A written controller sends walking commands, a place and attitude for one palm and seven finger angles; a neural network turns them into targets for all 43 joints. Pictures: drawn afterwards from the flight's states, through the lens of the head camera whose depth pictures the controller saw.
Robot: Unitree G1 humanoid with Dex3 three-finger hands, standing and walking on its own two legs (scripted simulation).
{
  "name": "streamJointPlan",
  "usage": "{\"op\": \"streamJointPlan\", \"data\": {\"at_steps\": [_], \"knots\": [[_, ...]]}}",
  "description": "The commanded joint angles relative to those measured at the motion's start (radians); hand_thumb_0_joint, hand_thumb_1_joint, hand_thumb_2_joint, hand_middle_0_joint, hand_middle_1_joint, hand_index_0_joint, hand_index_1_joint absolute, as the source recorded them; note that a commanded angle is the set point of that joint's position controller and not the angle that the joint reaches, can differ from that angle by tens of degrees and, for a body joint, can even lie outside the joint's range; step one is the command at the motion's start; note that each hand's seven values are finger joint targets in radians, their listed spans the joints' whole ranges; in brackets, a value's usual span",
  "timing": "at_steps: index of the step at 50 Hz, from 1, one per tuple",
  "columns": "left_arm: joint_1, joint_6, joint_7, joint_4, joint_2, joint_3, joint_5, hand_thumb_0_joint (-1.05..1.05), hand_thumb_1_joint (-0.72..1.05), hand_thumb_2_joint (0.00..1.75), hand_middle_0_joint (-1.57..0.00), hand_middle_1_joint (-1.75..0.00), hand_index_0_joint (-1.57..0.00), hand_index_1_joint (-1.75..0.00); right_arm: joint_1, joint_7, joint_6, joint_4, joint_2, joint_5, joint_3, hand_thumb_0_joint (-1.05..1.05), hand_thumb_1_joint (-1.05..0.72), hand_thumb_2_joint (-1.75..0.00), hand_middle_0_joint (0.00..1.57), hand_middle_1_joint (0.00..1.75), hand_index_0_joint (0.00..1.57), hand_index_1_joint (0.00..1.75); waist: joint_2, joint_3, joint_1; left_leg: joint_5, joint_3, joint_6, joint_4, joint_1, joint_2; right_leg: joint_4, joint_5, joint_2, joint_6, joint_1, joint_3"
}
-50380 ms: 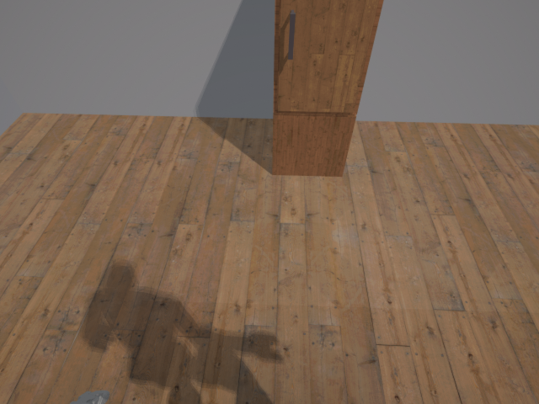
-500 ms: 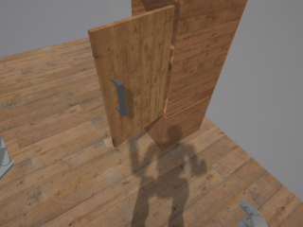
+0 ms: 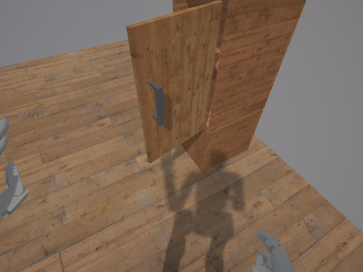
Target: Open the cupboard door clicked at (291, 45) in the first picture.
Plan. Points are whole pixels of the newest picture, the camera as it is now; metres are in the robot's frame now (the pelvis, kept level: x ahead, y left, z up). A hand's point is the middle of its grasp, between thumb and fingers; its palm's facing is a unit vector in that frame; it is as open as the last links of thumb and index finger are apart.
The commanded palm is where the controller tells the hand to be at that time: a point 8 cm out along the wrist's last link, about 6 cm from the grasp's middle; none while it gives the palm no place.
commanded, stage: stop stepping back and stand still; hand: left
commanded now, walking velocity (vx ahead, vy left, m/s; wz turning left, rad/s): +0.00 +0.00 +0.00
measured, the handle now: (156, 104) +0.63 +0.11 -0.01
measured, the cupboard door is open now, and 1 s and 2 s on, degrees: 100 100 100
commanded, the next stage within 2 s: let the arm hang, fingers relaxed in 0.10 s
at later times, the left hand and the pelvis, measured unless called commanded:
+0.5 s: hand out of the picture +0.05 +0.18 -0.17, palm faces -0.06 -0.99 -0.16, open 7.3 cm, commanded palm none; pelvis +0.00 +0.01 +0.00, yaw +0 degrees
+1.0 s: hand out of the picture +0.00 +0.20 -0.16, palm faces +0.02 -0.96 -0.27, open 7.4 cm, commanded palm none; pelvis +0.01 +0.00 +0.00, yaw +0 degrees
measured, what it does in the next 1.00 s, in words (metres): stands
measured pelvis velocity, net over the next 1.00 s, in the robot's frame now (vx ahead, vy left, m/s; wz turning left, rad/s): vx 0.01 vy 0.00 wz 0.01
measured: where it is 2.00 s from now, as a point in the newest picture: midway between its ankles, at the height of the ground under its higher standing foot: outside the picture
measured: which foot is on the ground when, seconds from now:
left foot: down 0.00-1.00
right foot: down 0.00-1.00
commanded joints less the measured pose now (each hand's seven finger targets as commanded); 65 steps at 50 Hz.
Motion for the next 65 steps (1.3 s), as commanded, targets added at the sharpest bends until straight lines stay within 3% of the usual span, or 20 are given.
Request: {"op": "streamJointPlan", "data": {"at_steps": [1,2,4,6,9,10,11,12,13,14,16,17,20,21,25,30,33,43,54,65], "knots": [[0.035,-0.044,0.021,-0.194,0.192,0.139,-0.020,0.00,0.90,0.90,-0.20,-0.30,-0.20,-0.30,-0.095,-0.005,-0.030,-0.118,-0.166,0.006,-0.084,0.00,-0.90,-0.90,0.20,0.30,0.20,0.30,-0.126,-0.083,0.013,-0.159,-0.043,-0.041,0.233,0.163,0.038,-0.300,-0.242,-0.227,-0.087,-0.261,0.279],[0.019,-0.034,0.022,-0.171,0.170,0.118,-0.021,0.00,0.90,0.90,-0.20,-0.30,-0.20,-0.30,-0.087,-0.005,-0.022,-0.111,-0.163,0.012,-0.081,0.00,-0.90,-0.90,0.20,0.30,0.20,0.30,-0.129,-0.053,0.002,-0.130,-0.046,-0.033,0.264,0.127,0.050,-0.272,-0.143,-0.241,-0.093,-0.253,0.281],[-0.066,-0.038,0.023,-0.152,0.164,0.097,-0.017,0.00,0.90,0.90,-0.20,-0.30,-0.20,-0.30,-0.089,-0.009,-0.025,-0.104,-0.166,0.020,-0.073,0.00,-0.90,-0.90,0.20,0.30,0.20,0.30,-0.058,-0.039,-0.008,-0.079,-0.051,-0.025,0.136,0.122,0.065,-0.177,0.045,-0.193,-0.050,-0.176,0.194],[-0.141,-0.045,0.021,-0.147,0.183,0.093,-0.009,0.00,0.90,0.90,-0.20,-0.30,-0.20,-0.30,-0.112,-0.024,-0.036,-0.105,-0.183,0.028,-0.078,0.00,-0.90,-0.90,0.20,0.30,0.20,0.30,0.026,-0.030,0.004,0.001,-0.072,-0.013,0.036,0.188,0.092,-0.134,0.088,-0.117,0.010,-0.165,0.140],[-0.140,-0.059,0.014,-0.171,0.191,0.090,-0.001,0.00,0.90,0.90,-0.20,-0.30,-0.20,-0.30,-0.114,-0.030,-0.047,-0.117,-0.182,0.022,-0.064,0.00,-0.90,-0.90,0.20,0.30,0.20,0.30,0.119,-0.060,0.015,-0.011,-0.167,0.006,-0.091,0.184,0.142,-0.062,0.051,-0.054,0.039,-0.100,0.074],[-0.122,0.113,-0.127,0.612,-0.025,-0.288,0.071,0.00,0.90,0.90,-0.20,-0.30,-0.20,-0.30,-0.135,0.063,-0.043,0.151,-0.378,0.015,-0.122,0.00,-0.90,-0.90,0.20,0.30,0.20,0.30,0.140,-0.008,-0.018,0.280,-0.264,0.063,0.045,0.005,0.182,0.134,0.179,-0.094,0.029,-0.144,0.042],[-0.101,0.180,-0.136,0.651,-0.035,-0.272,0.060,0.00,0.90,0.90,-0.20,-0.30,-0.20,-0.30,-0.075,0.059,0.015,0.149,-0.316,0.022,-0.124,0.00,-0.90,-0.90,0.20,0.30,0.20,0.30,0.069,-0.072,0.013,0.431,-0.208,0.069,0.023,0.045,0.194,0.148,0.085,-0.087,0.025,-0.086,0.061],[-0.113,0.191,-0.136,0.685,-0.044,-0.284,0.052,0.00,0.90,0.90,-0.20,-0.30,-0.20,-0.30,-0.075,0.057,0.038,0.140,-0.311,0.015,-0.113,0.00,-0.90,-0.90,0.20,0.30,0.20,0.30,-0.010,-0.126,0.025,0.332,-0.252,0.095,0.020,0.037,0.223,0.166,-0.036,-0.075,0.018,-0.074,0.065],[-0.132,0.189,-0.139,0.739,-0.032,-0.284,0.052,0.00,0.90,0.90,-0.20,-0.30,-0.20,-0.30,-0.087,0.058,0.051,0.137,-0.307,0.009,-0.103,0.00,-0.90,-0.90,0.20,0.30,0.20,0.30,-0.034,-0.131,0.033,0.233,-0.287,0.109,-0.003,0.012,0.223,0.167,-0.061,-0.074,0.016,-0.058,0.068],[-0.144,0.186,-0.142,0.800,-0.006,-0.287,0.054,0.00,0.90,0.90,-0.20,-0.30,-0.20,-0.30,-0.103,0.060,0.062,0.140,-0.307,0.003,-0.096,0.00,-0.90,-0.90,0.20,0.30,0.20,0.30,-0.076,-0.137,0.043,0.160,-0.293,0.106,-0.011,-0.002,0.209,0.128,-0.025,-0.078,0.010,-0.021,0.073],[-0.213,0.178,-0.143,0.925,0.045,-0.300,0.057,0.00,0.90,0.90,-0.20,-0.30,-0.20,-0.30,-0.120,0.068,0.079,0.161,-0.310,0.002,-0.093,0.00,-0.90,-0.90,0.20,0.30,0.20,0.30,-0.163,-0.121,0.042,0.073,-0.235,0.065,0.003,-0.005,0.149,0.029,0.055,-0.107,-0.012,0.010,0.112],[-0.259,0.176,-0.144,0.994,0.052,-0.313,0.053,0.00,0.90,0.90,-0.20,-0.30,-0.20,-0.30,-0.136,0.071,0.090,0.189,-0.310,0.003,-0.093,0.00,-0.90,-0.90,0.20,0.30,0.20,0.30,-0.159,-0.088,0.030,0.019,-0.203,0.045,0.011,0.015,0.121,-0.018,0.049,-0.137,-0.026,-0.032,0.143],[-0.340,0.184,-0.139,1.168,0.061,-0.350,0.043,0.00,0.90,0.90,-0.20,-0.30,-0.20,-0.30,-0.138,0.073,0.123,0.256,-0.296,-0.003,-0.080,0.00,-0.90,-0.90,0.20,0.30,0.20,0.30,0.019,-0.020,0.003,-0.053,-0.184,0.023,-0.024,0.107,0.094,-0.086,-0.046,-0.146,-0.047,-0.128,0.175],[-0.331,0.186,-0.136,1.218,0.062,-0.357,0.041,0.00,0.90,0.90,-0.20,-0.30,-0.20,-0.30,-0.130,0.072,0.131,0.273,-0.294,-0.002,-0.075,0.00,-0.90,-0.90,0.20,0.30,0.20,0.30,0.065,-0.032,0.010,-0.065,-0.197,0.025,-0.053,0.112,0.105,-0.087,-0.046,-0.130,-0.037,-0.095,0.161],[-0.271,0.186,-0.131,1.402,0.007,-0.376,0.032,0.00,0.90,0.90,-0.20,-0.30,-0.20,-0.30,-0.099,0.059,0.140,0.359,-0.240,0.004,-0.060,0.00,-0.90,-0.90,0.20,0.30,0.20,0.30,0.129,-0.043,0.017,-0.087,-0.190,0.019,-0.092,0.133,0.106,-0.117,0.002,-0.127,-0.025,-0.033,0.147],[-0.224,0.184,-0.128,1.520,-0.033,-0.382,0.027,0.00,0.90,0.90,-0.20,-0.30,-0.20,-0.30,-0.038,0.046,0.149,0.432,-0.216,0.009,-0.064,0.00,-0.90,-0.90,0.20,0.30,0.20,0.30,0.109,-0.027,0.009,-0.092,-0.182,0.017,-0.091,0.175,0.110,-0.157,-0.002,-0.132,-0.030,-0.042,0.131],[-0.206,0.186,-0.123,1.552,-0.052,-0.387,0.026,0.00,0.90,0.90,-0.20,-0.30,-0.20,-0.30,-0.011,0.041,0.154,0.454,-0.209,0.010,-0.069,0.00,-0.90,-0.90,0.20,0.30,0.20,0.30,0.036,0.016,0.006,-0.079,-0.176,0.021,-0.084,0.182,0.114,-0.177,-0.011,-0.133,-0.029,-0.069,0.122],[-0.185,0.188,-0.112,1.579,-0.067,-0.391,0.027,0.00,0.90,0.90,-0.20,-0.30,-0.20,-0.30,0.016,0.042,0.158,0.492,-0.177,0.008,-0.070,0.00,-0.90,-0.90,0.20,0.30,0.20,0.30,-0.041,0.058,0.009,-0.081,-0.160,0.023,-0.086,0.176,0.111,-0.176,-0.048,-0.135,-0.027,-0.092,0.121],[-0.235,0.181,-0.107,1.553,-0.067,-0.383,0.027,0.00,0.90,0.90,-0.20,-0.30,-0.20,-0.30,-0.001,0.045,0.145,0.503,-0.156,0.003,-0.061,0.00,-0.90,-0.90,0.20,0.30,0.20,0.30,0.006,0.057,0.015,0.038,-0.152,0.017,-0.083,0.168,0.115,-0.158,0.070,-0.140,-0.017,-0.039,0.122],[-0.264,0.173,-0.105,1.539,-0.063,-0.375,0.024,0.00,0.90,0.90,-0.20,-0.30,-0.20,-0.30,-0.005,0.041,0.141,0.498,-0.167,0.003,-0.064,0.00,-0.90,-0.90,0.20,0.30,0.20,0.30,-0.014,0.017,0.012,0.108,-0.126,0.009,-0.054,0.202,0.115,-0.167,0.210,-0.152,-0.010,0.011,0.124]]}}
